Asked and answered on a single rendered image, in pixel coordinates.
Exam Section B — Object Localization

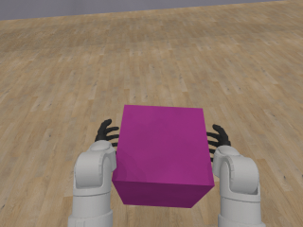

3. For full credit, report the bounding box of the right robot forearm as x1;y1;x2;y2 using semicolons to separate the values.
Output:
212;145;266;227

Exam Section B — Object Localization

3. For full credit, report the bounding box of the left robot hand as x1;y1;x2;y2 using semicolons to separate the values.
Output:
95;118;119;147

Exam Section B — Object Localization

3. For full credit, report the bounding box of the left robot forearm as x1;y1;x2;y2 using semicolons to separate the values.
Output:
67;140;116;227

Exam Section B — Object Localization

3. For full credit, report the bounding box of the carton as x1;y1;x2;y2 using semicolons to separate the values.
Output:
112;104;215;208

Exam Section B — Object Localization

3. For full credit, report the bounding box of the right robot hand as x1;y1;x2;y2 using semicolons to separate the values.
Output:
206;124;231;163

